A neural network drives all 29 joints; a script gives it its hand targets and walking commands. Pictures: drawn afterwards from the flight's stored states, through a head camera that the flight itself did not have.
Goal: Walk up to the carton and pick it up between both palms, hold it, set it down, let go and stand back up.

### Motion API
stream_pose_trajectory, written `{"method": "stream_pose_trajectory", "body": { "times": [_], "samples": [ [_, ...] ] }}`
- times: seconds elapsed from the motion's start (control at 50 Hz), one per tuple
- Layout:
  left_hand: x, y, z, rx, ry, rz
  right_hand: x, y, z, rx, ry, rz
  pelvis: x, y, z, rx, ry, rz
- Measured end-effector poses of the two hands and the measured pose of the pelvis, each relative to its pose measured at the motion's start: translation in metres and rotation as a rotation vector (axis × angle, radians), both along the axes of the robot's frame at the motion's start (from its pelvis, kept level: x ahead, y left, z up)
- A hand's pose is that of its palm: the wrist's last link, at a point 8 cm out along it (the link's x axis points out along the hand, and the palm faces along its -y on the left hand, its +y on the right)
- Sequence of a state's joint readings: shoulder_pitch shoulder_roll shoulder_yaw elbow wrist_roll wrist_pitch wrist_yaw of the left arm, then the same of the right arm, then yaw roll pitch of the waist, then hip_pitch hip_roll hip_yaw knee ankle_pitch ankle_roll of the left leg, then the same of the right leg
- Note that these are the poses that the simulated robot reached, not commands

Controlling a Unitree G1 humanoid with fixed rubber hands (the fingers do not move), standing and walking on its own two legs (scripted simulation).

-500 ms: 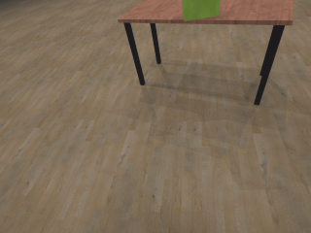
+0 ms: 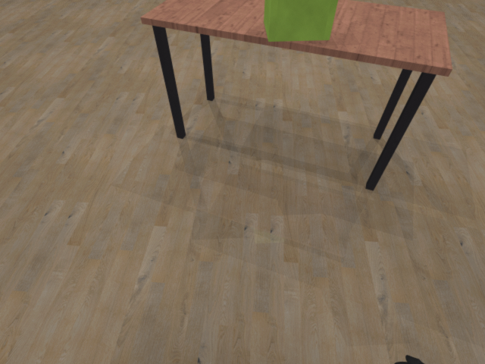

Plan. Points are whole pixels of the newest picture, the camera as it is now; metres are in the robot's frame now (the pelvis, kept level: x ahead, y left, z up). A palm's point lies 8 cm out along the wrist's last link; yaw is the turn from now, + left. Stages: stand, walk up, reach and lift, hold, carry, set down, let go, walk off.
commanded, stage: walk up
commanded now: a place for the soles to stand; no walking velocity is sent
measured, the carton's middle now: (298, 5) +1.33 -0.20 +0.05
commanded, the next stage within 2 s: none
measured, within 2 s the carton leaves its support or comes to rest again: neither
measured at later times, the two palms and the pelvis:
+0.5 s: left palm (108, 311) +0.25 +0.26 -0.09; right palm (408, 320) +0.25 -0.30 -0.13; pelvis +0.18 -0.01 -0.02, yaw -6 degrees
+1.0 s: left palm (137, 210) +0.51 +0.28 -0.14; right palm (388, 304) +0.25 -0.23 -0.06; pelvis +0.37 +0.06 -0.01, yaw -16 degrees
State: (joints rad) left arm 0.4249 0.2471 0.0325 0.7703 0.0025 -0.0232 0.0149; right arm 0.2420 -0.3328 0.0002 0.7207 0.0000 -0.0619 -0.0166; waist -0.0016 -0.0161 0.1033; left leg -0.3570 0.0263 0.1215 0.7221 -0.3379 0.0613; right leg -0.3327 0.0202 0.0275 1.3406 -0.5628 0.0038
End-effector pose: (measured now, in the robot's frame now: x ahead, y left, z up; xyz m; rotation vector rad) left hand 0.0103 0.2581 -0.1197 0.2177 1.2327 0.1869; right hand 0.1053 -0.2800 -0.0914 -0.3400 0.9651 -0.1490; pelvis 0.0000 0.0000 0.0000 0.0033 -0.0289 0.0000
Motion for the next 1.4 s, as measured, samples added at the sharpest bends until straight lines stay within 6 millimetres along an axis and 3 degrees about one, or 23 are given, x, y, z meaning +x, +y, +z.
{"method": "stream_pose_trajectory", "body": {
  "times": [0.1, 0.18, 0.26, 0.3, 0.36, 0.44, 0.52, 0.6, 0.68, 0.74, 0.84, 0.94, 1.02, 1.12, 1.18, 1.24, 1.34, 1.4],
  "samples": [
    [0.083, -0.008, 0.007, -0.023, -0.148, -0.043, -0.001, -0.011, 0.001, -0.004, 0.041, -0.048, 0.044, -0.007, 0.001, 0.0, -0.062, -0.021],
    [0.14, -0.023, 0.01, -0.025, -0.211, -0.097, 0.01, -0.022, -0.012, 0.028, 0.05, -0.088, 0.08, -0.018, -0.006, 0.024, -0.094, -0.058],
    [0.187, -0.034, 0.006, 0.014, -0.235, -0.133, 0.042, -0.035, -0.041, 0.072, 0.045, -0.099, 0.116, -0.032, -0.024, 0.029, -0.103, -0.084],
    [0.2, -0.034, 0.004, 0.042, -0.246, -0.122, 0.061, -0.037, -0.055, 0.093, 0.054, -0.086, 0.13, -0.037, -0.032, 0.01, -0.112, -0.079],
    [0.212, -0.028, 0.01, 0.08, -0.218, -0.124, 0.093, -0.035, -0.059, 0.117, 0.047, -0.07, 0.145, -0.036, -0.032, 0.006, -0.095, -0.083],
    [0.226, -0.01, 0.027, 0.129, -0.171, -0.127, 0.128, -0.028, -0.049, 0.12, 0.009, -0.036, 0.161, -0.023, -0.023, -0.001, -0.069, -0.095],
    [0.251, 0.012, 0.033, 0.149, -0.15, -0.126, 0.146, -0.015, -0.039, 0.109, 0.004, -0.048, 0.183, -0.006, -0.016, -0.009, -0.054, -0.12],
    [0.294, 0.033, 0.025, 0.126, -0.178, -0.146, 0.156, 0.002, -0.03, 0.078, 0.023, -0.078, 0.211, 0.017, -0.018, -0.027, -0.03, -0.145],
    [0.348, 0.049, 0.002, 0.071, -0.239, -0.187, 0.153, 0.02, -0.025, 0.012, 0.041, -0.133, 0.243, 0.043, -0.031, -0.027, -0.047, -0.183],
    [0.388, 0.047, -0.007, 0.02, -0.256, -0.217, 0.14, 0.03, -0.013, -0.034, 0.071, -0.21, 0.271, 0.052, -0.029, -0.028, -0.066, -0.222],
    [0.445, 0.041, -0.004, -0.05, -0.285, -0.243, 0.128, 0.041, 0.018, -0.102, 0.165, -0.294, 0.315, 0.059, -0.014, -0.049, -0.077, -0.249],
    [0.482, 0.033, -0.012, -0.088, -0.246, -0.266, 0.135, 0.047, 0.034, -0.135, 0.24, -0.336, 0.35, 0.061, -0.009, -0.056, -0.078, -0.267],
    [0.508, 0.024, -0.023, -0.092, -0.181, -0.297, 0.154, 0.047, 0.032, -0.134, 0.279, -0.355, 0.376, 0.057, -0.013, -0.041, -0.062, -0.285],
    [0.546, 0.012, -0.032, -0.065, -0.105, -0.349, 0.19, 0.043, 0.01, -0.096, 0.306, -0.374, 0.416, 0.047, -0.024, -0.026, -0.026, -0.316],
    [0.568, 0.013, -0.027, -0.039, -0.09, -0.359, 0.224, 0.042, -0.003, -0.048, 0.319, -0.364, 0.439, 0.042, -0.025, -0.069, -0.01, -0.314],
    [0.585, 0.022, -0.021, 0.009, -0.092, -0.338, 0.277, 0.036, -0.007, -0.027, 0.251, -0.34, 0.457, 0.041, -0.022, -0.046, -0.007, -0.312],
    [0.617, 0.037, -0.009, 0.051, -0.087, -0.358, 0.383, 0.033, 0.007, -0.026, -0.022, -0.269, 0.482, 0.055, -0.016, -0.032, -0.004, -0.341],
    [0.645, 0.043, -0.012, 0.033, -0.128, -0.38, 0.424, 0.04, 0.009, -0.048, -0.151, -0.241, 0.5, 0.066, -0.025, -0.031, -0.018, -0.348]
  ]
}}
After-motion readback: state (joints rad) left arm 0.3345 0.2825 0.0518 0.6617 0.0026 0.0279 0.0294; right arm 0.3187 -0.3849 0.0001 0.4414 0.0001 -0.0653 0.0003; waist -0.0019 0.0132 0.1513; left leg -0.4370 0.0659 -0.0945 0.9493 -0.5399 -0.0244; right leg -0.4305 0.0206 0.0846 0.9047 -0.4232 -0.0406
